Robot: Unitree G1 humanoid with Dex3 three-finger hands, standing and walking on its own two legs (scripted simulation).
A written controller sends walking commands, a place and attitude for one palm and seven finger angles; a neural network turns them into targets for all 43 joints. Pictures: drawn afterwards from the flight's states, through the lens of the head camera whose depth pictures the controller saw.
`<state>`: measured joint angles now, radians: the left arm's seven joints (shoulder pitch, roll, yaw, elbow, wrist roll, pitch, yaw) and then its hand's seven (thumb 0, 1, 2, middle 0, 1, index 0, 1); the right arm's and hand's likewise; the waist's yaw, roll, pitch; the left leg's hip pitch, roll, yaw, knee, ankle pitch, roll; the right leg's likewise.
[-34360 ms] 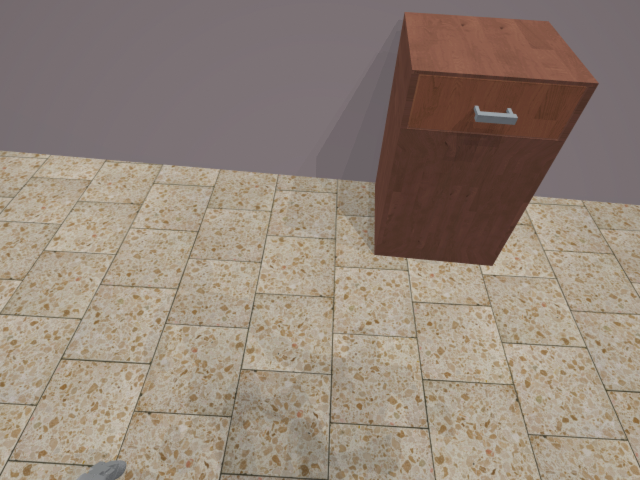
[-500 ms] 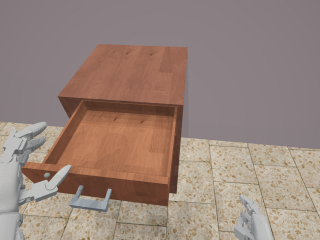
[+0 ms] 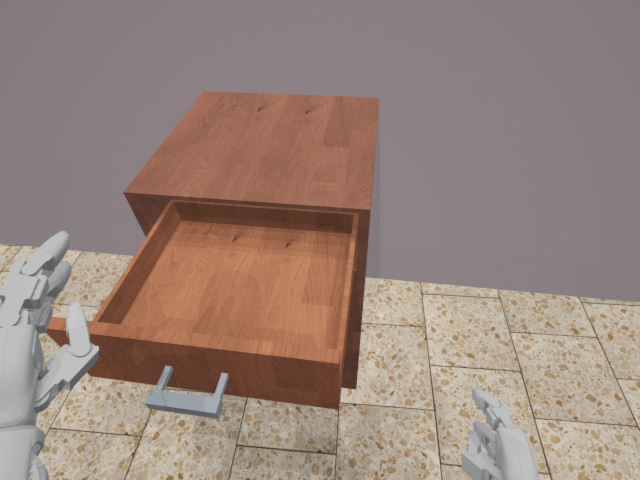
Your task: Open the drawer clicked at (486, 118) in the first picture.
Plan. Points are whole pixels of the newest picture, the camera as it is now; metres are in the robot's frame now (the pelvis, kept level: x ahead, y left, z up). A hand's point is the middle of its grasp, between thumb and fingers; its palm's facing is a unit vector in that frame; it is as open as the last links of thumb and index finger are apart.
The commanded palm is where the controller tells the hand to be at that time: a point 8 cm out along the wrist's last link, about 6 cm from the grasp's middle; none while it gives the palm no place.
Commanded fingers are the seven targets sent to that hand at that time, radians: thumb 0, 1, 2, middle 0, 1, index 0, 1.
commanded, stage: step back with the hand held close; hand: left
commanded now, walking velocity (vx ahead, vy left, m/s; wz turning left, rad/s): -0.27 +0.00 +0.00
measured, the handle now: (189, 390) +0.25 +0.24 -0.08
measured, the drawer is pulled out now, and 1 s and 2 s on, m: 0.30 0.30 0.30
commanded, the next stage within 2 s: stop stepping back and stand still in 1.50 s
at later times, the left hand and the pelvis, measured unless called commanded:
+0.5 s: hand (56, 382) +0.15 +0.26 +0.15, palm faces +0.35 -0.80 -0.48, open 7.4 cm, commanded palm +0.09 +0.30 +0.17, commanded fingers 0.00 0.90 0.90 -0.20 -0.30 -0.20 -0.30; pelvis -0.04 +0.02 -0.01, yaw +1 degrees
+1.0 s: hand (43, 434) +0.11 +0.25 +0.15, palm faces +0.38 -0.79 -0.47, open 7.4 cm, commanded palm +0.04 +0.29 +0.17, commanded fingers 0.00 0.90 0.90 -0.20 -0.30 -0.20 -0.30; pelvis -0.08 +0.00 -0.02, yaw +2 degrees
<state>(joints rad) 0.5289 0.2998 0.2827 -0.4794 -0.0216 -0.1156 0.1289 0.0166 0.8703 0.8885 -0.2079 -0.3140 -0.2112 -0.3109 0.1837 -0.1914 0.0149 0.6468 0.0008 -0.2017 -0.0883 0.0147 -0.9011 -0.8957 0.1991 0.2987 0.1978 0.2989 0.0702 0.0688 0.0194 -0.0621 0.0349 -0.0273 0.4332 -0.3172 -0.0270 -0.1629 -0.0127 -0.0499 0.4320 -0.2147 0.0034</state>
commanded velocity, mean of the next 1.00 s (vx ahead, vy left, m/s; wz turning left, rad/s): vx -0.30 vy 0.00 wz -0.03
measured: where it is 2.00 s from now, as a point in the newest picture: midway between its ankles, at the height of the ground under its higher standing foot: outside the picture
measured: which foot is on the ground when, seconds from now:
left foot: down 0.00-1.00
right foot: down 0.00-1.00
